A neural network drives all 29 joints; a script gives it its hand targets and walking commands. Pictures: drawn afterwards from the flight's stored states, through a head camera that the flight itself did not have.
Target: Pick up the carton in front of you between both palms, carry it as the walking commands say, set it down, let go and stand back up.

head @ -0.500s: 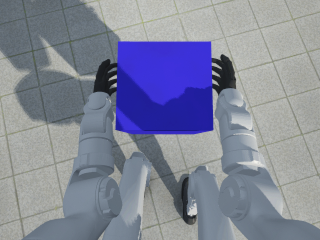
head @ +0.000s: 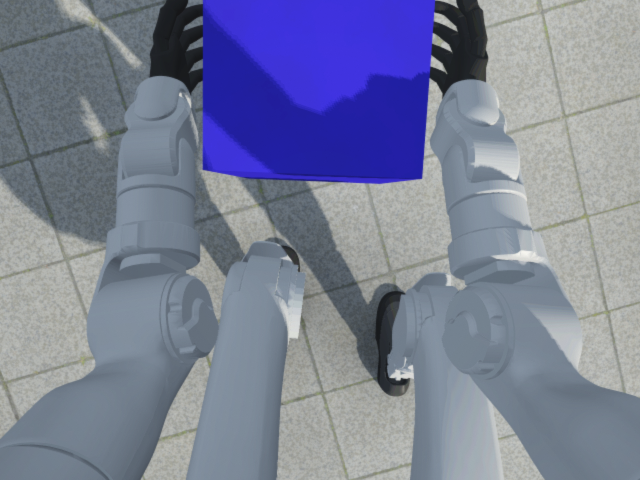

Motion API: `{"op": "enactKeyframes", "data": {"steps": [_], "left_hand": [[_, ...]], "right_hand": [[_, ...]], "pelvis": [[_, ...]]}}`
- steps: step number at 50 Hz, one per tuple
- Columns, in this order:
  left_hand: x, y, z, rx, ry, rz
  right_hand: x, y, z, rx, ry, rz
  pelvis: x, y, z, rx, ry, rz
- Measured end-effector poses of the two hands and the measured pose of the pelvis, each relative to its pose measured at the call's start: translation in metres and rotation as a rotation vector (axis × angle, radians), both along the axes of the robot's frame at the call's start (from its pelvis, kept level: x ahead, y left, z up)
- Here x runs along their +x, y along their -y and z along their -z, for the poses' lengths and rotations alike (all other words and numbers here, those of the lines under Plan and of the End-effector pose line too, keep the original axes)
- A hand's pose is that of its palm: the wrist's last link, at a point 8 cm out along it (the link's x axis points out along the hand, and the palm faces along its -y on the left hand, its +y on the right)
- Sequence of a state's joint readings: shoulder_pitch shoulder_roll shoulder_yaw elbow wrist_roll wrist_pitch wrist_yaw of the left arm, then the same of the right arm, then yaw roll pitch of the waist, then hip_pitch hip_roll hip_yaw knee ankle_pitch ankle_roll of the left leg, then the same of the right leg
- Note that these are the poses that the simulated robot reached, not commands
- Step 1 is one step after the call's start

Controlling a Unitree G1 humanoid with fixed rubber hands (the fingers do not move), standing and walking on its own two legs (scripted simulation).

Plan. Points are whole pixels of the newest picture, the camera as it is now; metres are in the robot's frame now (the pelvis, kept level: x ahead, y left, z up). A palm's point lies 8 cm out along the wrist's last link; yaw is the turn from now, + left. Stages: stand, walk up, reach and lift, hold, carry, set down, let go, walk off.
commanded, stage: set down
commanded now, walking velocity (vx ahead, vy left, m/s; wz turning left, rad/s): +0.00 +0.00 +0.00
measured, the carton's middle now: (316, 97) +0.50 +0.12 -0.20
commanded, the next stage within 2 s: none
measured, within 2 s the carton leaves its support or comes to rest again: rests again in 0.72 s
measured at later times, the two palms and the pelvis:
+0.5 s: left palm (199, 82) +0.49 +0.27 -0.22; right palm (431, 94) +0.54 -0.03 -0.22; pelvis +0.00 +0.00 -0.07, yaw +0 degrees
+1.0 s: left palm (203, 97) +0.48 +0.27 -0.25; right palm (428, 102) +0.53 -0.03 -0.25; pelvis -0.01 -0.01 -0.08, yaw -1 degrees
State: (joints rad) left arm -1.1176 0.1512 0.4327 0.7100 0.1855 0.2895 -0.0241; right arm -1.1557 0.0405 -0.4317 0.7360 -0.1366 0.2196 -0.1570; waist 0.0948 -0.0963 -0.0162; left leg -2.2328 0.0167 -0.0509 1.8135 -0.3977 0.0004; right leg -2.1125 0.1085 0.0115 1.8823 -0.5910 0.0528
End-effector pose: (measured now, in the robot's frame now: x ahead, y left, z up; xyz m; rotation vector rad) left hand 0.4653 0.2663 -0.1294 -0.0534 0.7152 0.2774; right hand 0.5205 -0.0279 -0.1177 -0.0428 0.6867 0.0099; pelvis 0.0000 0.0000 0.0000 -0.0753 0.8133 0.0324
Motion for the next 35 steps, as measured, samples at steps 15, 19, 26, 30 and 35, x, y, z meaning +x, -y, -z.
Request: {"op": "enactKeyframes", "data": {"steps": [15,19,26,30,35], "left_hand": [[0.013,-0.008,0.093,0.025,-0.047,0.043],[0.018,-0.007,0.099,0.045,-0.058,0.057],[0.025,-0.005,0.096,0.034,-0.047,0.038],[0.017,-0.004,0.104,0.030,-0.069,0.042],[0.009,-0.004,0.114,0.033,-0.098,0.060]], "right_hand": [[0.012,-0.008,0.089,-0.028,-0.038,-0.010],[0.013,-0.006,0.103,-0.021,-0.047,-0.010],[0.017,-0.002,0.108,-0.007,-0.037,-0.019],[0.014,0.000,0.114,0.000,-0.060,-0.033],[0.007,0.001,0.124,0.005,-0.077,-0.049]], "pelvis": [[-0.008,-0.003,0.057,0.005,0.082,0.013],[-0.006,-0.003,0.065,0.016,0.095,0.019],[-0.004,0.003,0.072,0.031,0.102,0.026],[-0.005,0.008,0.074,0.037,0.102,0.035],[-0.008,0.011,0.077,0.043,0.116,0.045]]}}
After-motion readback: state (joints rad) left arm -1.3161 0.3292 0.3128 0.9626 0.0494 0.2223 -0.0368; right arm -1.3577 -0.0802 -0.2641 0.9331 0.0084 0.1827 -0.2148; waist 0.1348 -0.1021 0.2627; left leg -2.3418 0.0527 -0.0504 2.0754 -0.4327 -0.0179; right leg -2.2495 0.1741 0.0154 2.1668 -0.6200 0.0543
